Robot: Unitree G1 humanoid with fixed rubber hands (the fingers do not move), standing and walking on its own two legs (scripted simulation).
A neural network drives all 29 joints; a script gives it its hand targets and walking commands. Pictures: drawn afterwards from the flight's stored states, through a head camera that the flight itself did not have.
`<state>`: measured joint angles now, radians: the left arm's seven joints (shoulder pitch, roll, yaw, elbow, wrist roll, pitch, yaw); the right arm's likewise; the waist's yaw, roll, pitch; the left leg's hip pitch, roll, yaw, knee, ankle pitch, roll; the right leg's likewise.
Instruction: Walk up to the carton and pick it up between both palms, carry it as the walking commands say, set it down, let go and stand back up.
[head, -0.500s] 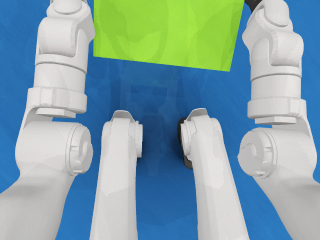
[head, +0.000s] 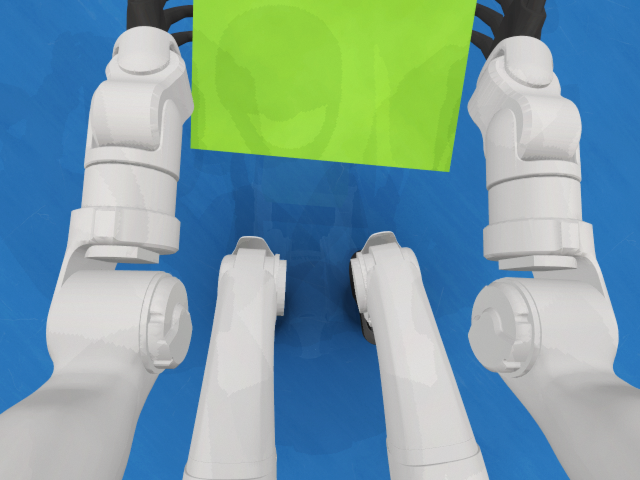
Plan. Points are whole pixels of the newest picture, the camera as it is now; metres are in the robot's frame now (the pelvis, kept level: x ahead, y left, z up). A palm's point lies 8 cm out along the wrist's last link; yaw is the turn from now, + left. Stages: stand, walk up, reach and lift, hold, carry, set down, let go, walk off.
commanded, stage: reach and lift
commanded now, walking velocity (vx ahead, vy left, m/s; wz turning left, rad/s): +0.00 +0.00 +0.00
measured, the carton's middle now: (324, 80) +0.52 -0.01 -0.15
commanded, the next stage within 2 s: none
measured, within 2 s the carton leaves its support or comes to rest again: neither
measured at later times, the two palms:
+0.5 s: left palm (125, 18) +0.52 +0.15 +0.00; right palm (570, 30) +0.50 -0.18 +0.01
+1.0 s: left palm out of the picture +0.50 +0.14 +0.07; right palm out of the picture +0.48 -0.18 +0.09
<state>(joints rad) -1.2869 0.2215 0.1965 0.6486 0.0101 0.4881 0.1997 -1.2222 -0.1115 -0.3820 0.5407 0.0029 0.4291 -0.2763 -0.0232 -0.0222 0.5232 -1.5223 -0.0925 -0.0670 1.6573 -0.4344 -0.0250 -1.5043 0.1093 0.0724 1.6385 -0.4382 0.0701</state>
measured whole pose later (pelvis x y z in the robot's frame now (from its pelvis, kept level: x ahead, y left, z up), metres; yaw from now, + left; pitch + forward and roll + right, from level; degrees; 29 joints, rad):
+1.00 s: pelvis +0.01 +0.00 +0.12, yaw +0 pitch +7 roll -1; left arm -1.06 0.13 0.21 0.60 0.07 0.48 0.18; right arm -0.99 -0.04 -0.37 0.49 -0.04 0.44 -0.26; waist -0.03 -0.02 0.52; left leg -0.97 -0.08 -0.07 1.18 -0.33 -0.01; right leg -0.96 0.10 0.12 1.16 -0.32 0.06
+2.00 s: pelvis +0.17 +0.01 +0.24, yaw +1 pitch +1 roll -1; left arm -0.26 -0.07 0.19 0.39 0.17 0.64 -0.02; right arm -0.23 0.11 -0.32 0.31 -0.22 0.60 0.00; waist -0.08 0.00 -0.09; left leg -0.21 -0.06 -0.11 0.44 -0.24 0.03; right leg -0.19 0.02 0.11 0.40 -0.23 0.02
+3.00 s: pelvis +0.15 -0.01 +0.24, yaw +1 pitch -6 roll +0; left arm -0.33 -0.11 0.26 0.36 0.29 0.71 -0.06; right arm -0.32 0.11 -0.32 0.36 -0.25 0.67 -0.06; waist 0.01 -0.02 -0.03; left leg -0.08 -0.04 -0.11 0.37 -0.19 0.00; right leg -0.06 0.04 0.10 0.35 -0.19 0.00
